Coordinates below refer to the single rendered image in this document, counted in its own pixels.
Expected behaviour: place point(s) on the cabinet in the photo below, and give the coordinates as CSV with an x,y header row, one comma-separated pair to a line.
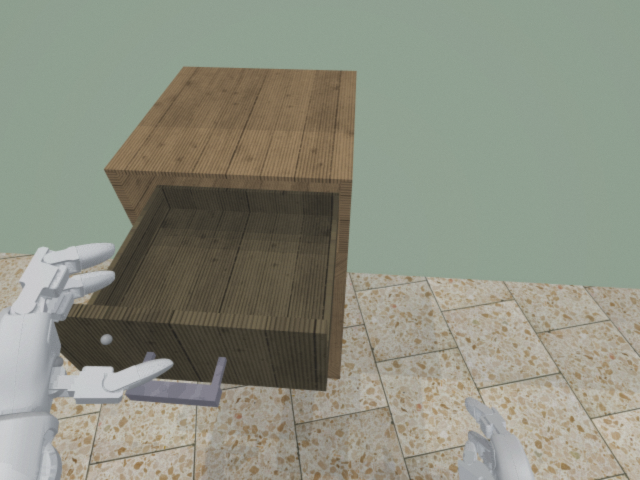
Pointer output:
x,y
249,128

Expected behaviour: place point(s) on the handle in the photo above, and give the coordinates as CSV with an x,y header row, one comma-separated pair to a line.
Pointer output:
x,y
180,393

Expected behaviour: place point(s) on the left robot forearm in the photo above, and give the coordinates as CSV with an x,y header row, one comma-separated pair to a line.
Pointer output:
x,y
26,452

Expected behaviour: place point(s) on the robot right hand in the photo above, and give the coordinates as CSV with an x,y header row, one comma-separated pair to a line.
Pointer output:
x,y
503,456

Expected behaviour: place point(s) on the robot left hand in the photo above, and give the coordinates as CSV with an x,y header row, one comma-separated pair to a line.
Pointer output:
x,y
29,342

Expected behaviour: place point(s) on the drawer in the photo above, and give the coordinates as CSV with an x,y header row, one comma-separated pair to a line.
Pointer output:
x,y
207,272

